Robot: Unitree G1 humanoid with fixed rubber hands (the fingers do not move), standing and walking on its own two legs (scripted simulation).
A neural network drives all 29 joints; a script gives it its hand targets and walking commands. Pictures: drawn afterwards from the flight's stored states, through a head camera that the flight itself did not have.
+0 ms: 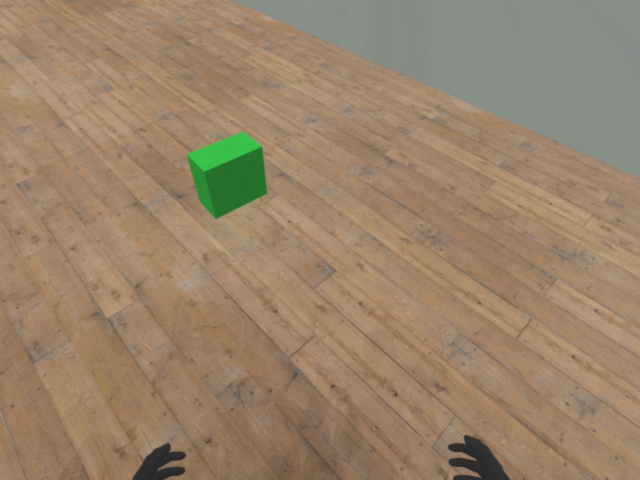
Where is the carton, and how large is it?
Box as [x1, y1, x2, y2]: [187, 132, 266, 218]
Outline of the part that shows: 244,132 241,132 187,154 199,199 215,218 266,193 261,146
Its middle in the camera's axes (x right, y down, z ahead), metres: -0.40 -0.28 +1.72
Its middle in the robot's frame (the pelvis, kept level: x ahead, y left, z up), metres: +1.43 +0.36 -0.63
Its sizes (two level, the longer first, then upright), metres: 0.276 0.147 0.266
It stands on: the floor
